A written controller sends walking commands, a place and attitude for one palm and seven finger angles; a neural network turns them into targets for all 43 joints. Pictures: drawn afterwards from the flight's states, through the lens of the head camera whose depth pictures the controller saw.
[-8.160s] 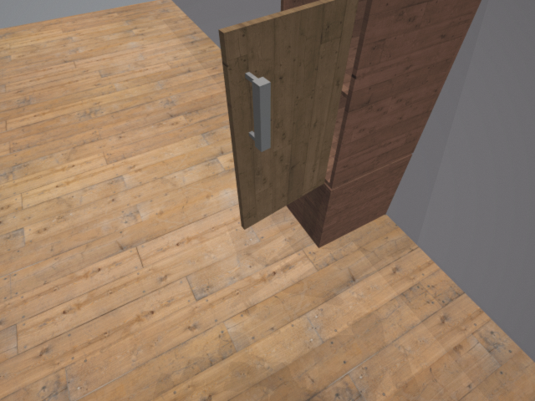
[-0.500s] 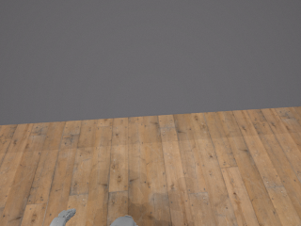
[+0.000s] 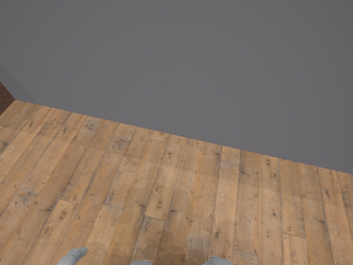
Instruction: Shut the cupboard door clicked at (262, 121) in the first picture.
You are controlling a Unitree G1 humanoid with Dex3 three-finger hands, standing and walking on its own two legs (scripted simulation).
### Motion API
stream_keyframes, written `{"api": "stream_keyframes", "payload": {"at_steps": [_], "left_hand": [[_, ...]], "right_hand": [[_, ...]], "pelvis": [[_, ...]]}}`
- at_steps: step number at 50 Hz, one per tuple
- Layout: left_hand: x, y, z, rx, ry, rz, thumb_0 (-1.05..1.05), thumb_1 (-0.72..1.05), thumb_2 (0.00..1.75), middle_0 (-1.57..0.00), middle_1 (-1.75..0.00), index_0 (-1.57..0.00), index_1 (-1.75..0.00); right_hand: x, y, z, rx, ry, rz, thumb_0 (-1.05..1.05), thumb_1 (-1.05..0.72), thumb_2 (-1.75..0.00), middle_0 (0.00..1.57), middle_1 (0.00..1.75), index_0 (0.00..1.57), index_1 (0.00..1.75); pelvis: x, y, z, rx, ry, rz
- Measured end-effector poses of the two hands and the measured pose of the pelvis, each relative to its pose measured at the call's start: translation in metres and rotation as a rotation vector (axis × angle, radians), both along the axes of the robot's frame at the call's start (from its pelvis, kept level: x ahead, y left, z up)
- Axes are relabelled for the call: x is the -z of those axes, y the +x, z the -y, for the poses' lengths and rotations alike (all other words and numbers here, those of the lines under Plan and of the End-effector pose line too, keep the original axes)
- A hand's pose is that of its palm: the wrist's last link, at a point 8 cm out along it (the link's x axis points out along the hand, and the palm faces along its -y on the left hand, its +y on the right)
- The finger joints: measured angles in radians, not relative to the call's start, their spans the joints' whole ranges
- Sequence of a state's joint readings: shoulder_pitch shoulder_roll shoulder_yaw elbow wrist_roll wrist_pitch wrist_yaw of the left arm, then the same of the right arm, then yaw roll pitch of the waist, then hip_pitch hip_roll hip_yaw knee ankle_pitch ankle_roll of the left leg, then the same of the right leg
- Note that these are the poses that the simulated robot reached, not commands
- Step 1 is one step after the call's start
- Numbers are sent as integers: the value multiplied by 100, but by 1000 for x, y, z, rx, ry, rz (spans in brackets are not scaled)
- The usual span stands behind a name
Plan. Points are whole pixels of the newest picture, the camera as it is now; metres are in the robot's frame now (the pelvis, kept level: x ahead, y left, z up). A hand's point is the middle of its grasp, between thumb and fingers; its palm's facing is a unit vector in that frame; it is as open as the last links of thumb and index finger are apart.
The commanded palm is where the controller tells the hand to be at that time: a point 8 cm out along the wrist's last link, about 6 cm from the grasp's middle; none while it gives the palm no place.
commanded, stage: walk to a spot facing it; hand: left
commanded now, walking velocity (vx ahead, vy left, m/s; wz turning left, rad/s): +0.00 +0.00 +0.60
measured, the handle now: out of the picture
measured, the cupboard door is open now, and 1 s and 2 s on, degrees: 97 97 97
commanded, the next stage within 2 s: turn to face it in 2.00 s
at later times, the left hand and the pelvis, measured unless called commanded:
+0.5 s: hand out of the picture +0.02 +0.22 -0.18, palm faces +0.35 -0.91 -0.22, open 7.4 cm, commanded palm none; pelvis +0.06 +0.01 -0.01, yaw +19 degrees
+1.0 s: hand (94, 257) +0.15 +0.21 -0.16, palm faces +0.63 -0.75 -0.18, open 7.3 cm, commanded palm none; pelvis +0.24 +0.05 +0.01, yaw +38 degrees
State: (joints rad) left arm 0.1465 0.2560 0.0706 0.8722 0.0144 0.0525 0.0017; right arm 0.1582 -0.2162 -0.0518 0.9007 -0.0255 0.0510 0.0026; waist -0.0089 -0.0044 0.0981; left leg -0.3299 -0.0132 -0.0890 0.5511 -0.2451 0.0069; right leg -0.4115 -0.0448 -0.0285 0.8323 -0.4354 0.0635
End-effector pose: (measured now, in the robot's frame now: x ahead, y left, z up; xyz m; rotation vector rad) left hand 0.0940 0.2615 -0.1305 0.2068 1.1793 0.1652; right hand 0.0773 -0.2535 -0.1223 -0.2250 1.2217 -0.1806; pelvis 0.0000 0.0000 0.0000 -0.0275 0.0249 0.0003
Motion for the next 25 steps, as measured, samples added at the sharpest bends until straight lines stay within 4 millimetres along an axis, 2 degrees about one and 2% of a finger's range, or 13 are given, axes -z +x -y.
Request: {"api": "stream_keyframes", "payload": {"at_steps": [3, 6, 11, 16, 21, 23, 25], "left_hand": [[-5, 2, 8, -28, 23, 46, 1, 91, 90, -20, -30, -20, -30], [-7, -7, 15, -60, 46, 59, 1, 91, 90, -20, -30, -20, -30], [-8, -33, 27, -136, 21, 11, 1, 91, 90, -20, -30, -20, -30], [2, -67, 28, -232, -38, -41, 1, 90, 90, -21, -30, -20, -30], [26, -104, 10, -337, -73, -135, 1, 90, 90, -21, -30, -20, -30], [26, -104, 1, -361, -66, -160, 1, 91, 90, -21, -30, -20, -30], [21, -94, -7, -382, -59, -144, 1, 91, 90, -20, -30, -20, -30]], "right_hand": [[11, 5, 10, -17, 23, -20, 1, -90, -90, 20, 30, 21, 30], [20, 16, 19, -45, 36, -34, 1, -90, -90, 20, 30, 21, 30], [11, 44, 19, -110, 37, -46, 1, -91, -90, 20, 30, 20, 30], [0, 92, -5, -234, 35, -17, 1, -91, -90, 20, 30, 20, 30], [0, 146, -41, -354, 10, 99, 1, -91, -90, 20, 30, 20, 30], [-4, 154, -49, -373, 3, 118, 1, -91, -90, 20, 30, 20, 30], [-7, 157, -54, -386, -3, 101, 1, -91, -90, 20, 30, 20, 30]], "pelvis": [[5, 4, 14, -43, 13, -6], [9, 7, 22, -88, 23, -2], [0, 17, 24, -164, 39, 5], [-2, 30, 15, -240, 55, -1], [14, 45, -5, -300, 41, -4], [12, 52, -8, -317, 39, -3], [7, 61, -10, -338, 33, -5]]}}
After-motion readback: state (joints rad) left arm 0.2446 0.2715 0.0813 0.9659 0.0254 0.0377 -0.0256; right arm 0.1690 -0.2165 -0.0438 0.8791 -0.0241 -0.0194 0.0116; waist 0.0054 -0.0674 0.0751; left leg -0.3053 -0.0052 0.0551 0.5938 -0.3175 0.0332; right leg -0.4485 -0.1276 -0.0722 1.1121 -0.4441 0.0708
